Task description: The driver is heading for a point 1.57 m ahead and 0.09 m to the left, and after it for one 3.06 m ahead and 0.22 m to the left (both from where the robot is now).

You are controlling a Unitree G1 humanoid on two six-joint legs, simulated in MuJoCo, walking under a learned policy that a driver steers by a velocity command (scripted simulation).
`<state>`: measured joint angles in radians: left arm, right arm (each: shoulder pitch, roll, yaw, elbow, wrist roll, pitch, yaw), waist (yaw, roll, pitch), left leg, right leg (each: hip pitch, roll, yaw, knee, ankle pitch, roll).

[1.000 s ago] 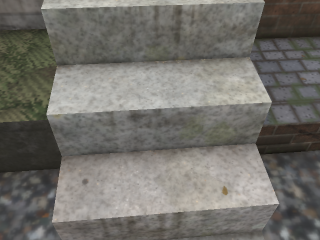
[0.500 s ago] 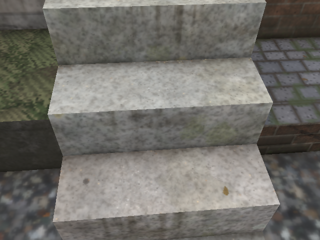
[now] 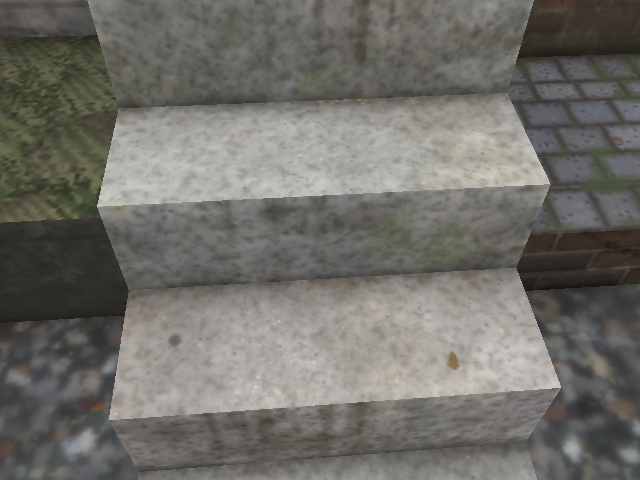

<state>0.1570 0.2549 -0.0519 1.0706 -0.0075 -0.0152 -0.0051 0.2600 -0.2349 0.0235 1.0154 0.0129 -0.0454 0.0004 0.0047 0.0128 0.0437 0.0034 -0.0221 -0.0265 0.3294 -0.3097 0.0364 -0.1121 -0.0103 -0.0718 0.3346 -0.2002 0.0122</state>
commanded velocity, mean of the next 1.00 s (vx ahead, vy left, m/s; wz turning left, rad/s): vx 0.26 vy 0.00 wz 0.00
